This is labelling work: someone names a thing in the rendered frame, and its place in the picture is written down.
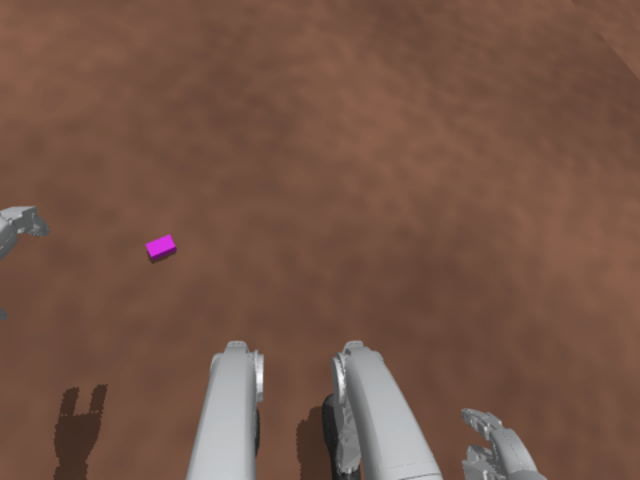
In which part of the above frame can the left robot hand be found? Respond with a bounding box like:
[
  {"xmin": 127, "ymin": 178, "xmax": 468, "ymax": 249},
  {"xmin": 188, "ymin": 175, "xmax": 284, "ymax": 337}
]
[{"xmin": 0, "ymin": 206, "xmax": 50, "ymax": 320}]

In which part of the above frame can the right robot hand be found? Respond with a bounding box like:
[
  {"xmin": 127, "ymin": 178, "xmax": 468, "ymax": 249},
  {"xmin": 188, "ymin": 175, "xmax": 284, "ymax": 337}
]
[{"xmin": 461, "ymin": 409, "xmax": 538, "ymax": 480}]

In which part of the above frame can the small box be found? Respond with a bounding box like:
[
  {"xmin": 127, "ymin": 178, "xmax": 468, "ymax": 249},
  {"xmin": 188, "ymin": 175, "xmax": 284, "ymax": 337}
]
[{"xmin": 145, "ymin": 234, "xmax": 177, "ymax": 260}]

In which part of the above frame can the right robot foot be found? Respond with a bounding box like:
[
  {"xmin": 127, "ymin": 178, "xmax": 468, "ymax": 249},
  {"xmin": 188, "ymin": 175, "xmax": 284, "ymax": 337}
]
[{"xmin": 322, "ymin": 393, "xmax": 361, "ymax": 480}]

